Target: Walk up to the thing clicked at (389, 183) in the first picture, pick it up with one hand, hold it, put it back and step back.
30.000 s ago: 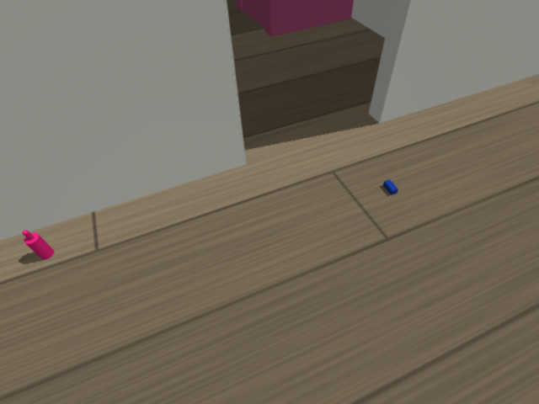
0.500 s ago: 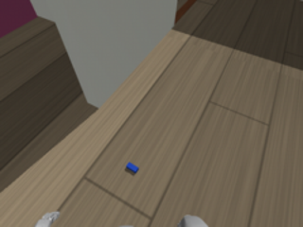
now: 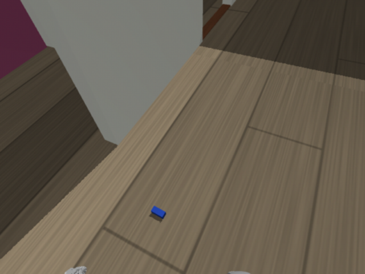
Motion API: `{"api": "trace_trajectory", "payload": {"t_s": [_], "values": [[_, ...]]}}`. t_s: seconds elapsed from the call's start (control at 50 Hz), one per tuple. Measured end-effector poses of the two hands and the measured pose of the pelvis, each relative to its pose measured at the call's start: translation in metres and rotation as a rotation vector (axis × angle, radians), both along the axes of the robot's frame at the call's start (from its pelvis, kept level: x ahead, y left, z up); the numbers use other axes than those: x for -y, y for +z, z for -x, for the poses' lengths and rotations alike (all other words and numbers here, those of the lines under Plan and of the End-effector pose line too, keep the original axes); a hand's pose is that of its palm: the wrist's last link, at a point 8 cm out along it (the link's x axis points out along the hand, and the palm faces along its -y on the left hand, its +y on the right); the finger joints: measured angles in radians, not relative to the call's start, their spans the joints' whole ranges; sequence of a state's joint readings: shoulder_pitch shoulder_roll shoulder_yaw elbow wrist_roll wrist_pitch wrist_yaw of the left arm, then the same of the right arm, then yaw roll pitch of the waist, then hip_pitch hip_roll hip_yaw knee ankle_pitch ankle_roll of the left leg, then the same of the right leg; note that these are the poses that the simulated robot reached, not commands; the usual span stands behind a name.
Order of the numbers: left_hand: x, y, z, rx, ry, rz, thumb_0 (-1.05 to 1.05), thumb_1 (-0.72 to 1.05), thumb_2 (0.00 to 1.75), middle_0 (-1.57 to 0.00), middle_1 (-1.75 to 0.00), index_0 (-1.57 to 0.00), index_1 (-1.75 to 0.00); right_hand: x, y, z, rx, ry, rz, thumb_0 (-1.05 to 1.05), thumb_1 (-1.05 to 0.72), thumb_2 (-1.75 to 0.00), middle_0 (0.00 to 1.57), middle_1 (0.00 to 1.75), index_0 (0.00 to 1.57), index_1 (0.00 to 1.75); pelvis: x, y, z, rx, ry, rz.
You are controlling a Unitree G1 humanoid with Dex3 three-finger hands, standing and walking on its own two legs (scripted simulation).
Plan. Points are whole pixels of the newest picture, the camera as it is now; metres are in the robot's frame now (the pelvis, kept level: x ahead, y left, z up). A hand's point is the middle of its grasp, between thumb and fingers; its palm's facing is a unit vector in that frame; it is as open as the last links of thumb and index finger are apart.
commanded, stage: walk up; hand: left
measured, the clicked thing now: (158, 212) +0.52 +0.21 -0.75
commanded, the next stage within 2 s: none
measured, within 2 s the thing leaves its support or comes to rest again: neither
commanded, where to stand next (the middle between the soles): +0.11 -0.04 m, yaw -3 degrees
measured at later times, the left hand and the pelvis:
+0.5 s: hand out of the picture +0.08 +0.27 -0.14, palm faces +0.04 -0.94 -0.33, open 7.3 cm; pelvis +0.01 +0.01 +0.02, yaw +1 degrees
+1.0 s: hand out of the picture +0.08 +0.27 -0.13, palm faces +0.02 -0.94 -0.35, open 7.3 cm; pelvis +0.02 +0.02 +0.02, yaw +1 degrees
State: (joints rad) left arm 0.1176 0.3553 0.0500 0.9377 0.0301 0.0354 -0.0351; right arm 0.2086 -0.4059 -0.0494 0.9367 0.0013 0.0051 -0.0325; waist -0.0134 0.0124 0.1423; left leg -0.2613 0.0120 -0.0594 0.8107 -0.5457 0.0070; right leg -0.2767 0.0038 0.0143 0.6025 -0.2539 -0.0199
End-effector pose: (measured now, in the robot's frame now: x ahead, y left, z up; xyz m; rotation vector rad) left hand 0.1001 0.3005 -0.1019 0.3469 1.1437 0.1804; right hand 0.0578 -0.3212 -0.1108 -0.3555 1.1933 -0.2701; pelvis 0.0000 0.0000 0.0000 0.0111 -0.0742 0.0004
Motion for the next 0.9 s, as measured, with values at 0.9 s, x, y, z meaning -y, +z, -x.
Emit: {"api": "trace_trajectory", "payload": {"t_s": [0.9], "values": [[-0.019, 0.006, 0.021, -0.04, 0.084, 0.011, 0.0, 0.91, 0.9, -0.2, -0.3, -0.21, -0.3, -0.051, 0.012, -0.053, 0.018, 0.057, -0.097, 0.0, -0.9, -0.9, 0.2, 0.3, 0.2, 0.3, -0.018, 0.02, -0.014, -0.019, 0.023, 0.005]]}}
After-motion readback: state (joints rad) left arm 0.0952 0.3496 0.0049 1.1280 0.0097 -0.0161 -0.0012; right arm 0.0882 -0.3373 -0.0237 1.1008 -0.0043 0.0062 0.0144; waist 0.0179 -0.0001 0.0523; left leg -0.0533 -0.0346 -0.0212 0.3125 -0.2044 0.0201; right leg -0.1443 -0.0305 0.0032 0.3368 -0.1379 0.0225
